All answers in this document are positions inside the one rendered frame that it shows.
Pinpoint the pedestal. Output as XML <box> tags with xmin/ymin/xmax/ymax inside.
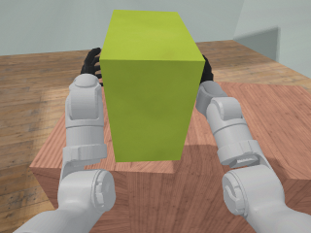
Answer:
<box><xmin>29</xmin><ymin>78</ymin><xmax>311</xmax><ymax>233</ymax></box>

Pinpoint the robot right hand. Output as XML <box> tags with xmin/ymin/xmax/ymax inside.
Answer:
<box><xmin>199</xmin><ymin>54</ymin><xmax>214</xmax><ymax>85</ymax></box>

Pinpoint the robot right forearm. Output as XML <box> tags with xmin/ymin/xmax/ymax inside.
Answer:
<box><xmin>195</xmin><ymin>81</ymin><xmax>285</xmax><ymax>201</ymax></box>

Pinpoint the robot right upper arm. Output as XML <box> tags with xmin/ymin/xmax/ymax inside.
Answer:
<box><xmin>222</xmin><ymin>164</ymin><xmax>311</xmax><ymax>233</ymax></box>

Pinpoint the robot left hand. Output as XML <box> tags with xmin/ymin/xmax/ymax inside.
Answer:
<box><xmin>80</xmin><ymin>48</ymin><xmax>104</xmax><ymax>86</ymax></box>

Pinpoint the carton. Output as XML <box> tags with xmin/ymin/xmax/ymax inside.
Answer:
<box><xmin>99</xmin><ymin>10</ymin><xmax>206</xmax><ymax>163</ymax></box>

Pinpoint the robot left forearm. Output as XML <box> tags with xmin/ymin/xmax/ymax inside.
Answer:
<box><xmin>57</xmin><ymin>74</ymin><xmax>108</xmax><ymax>205</ymax></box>

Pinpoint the robot left upper arm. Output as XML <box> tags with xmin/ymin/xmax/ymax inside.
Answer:
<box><xmin>13</xmin><ymin>168</ymin><xmax>117</xmax><ymax>233</ymax></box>

